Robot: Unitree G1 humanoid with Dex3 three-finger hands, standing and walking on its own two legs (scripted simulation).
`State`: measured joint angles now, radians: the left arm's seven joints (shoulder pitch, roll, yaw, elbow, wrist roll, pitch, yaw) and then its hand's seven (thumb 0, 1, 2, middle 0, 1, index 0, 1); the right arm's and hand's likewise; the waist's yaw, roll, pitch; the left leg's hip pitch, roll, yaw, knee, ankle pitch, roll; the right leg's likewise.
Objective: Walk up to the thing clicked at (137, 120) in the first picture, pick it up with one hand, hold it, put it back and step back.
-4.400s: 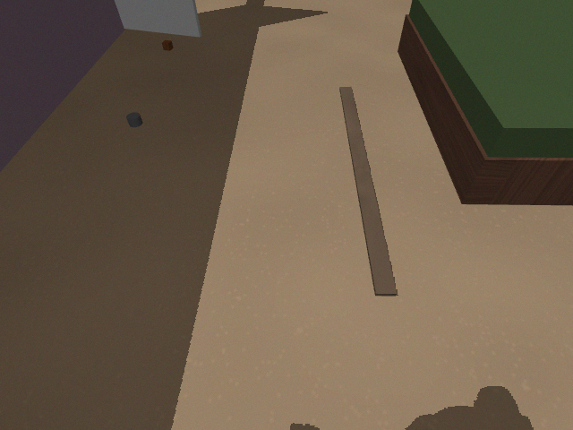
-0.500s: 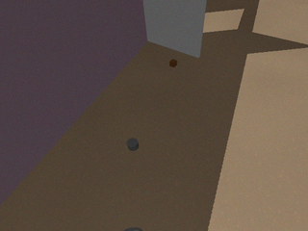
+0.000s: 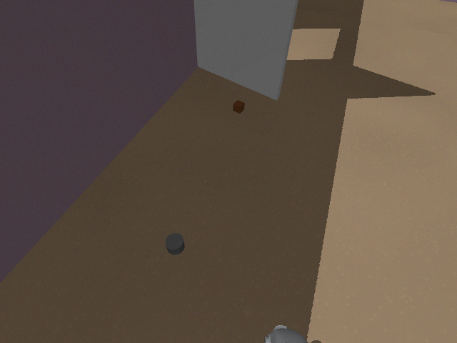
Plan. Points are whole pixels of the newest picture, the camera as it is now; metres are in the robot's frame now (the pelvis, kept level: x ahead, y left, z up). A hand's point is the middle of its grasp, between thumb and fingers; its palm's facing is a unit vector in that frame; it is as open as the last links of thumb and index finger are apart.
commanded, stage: walk up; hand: left
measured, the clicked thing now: (175, 243) +0.66 +0.23 -0.74
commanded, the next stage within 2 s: none
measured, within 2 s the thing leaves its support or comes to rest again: neither
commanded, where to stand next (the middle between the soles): +0.28 -0.02 m, yaw +0 degrees
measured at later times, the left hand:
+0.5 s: hand (93, 331) +0.19 +0.27 -0.15, palm faces -0.01 -0.92 -0.39, open 7.4 cm
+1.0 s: hand (121, 274) +0.30 +0.25 -0.15, palm faces -0.04 -0.93 -0.36, open 7.4 cm
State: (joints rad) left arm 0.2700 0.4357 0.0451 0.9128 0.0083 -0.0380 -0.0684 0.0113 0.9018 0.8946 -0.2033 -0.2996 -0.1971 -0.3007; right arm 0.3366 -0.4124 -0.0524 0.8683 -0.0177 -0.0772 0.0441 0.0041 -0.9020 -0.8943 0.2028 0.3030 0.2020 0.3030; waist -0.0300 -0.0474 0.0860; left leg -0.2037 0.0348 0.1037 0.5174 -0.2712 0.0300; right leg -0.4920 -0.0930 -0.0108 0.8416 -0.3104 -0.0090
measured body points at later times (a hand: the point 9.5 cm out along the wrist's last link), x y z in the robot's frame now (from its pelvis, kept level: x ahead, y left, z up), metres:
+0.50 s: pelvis +0.15 -0.01 -0.01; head +0.17 -0.01 +0.44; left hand +0.19 +0.32 -0.12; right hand +0.24 -0.33 -0.12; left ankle +0.25 +0.12 -0.74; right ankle +0.15 -0.15 -0.73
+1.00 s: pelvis +0.22 -0.01 -0.01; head +0.23 -0.02 +0.44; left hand +0.30 +0.29 -0.13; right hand +0.29 -0.32 -0.14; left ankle +0.25 +0.12 -0.73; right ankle +0.25 -0.14 -0.73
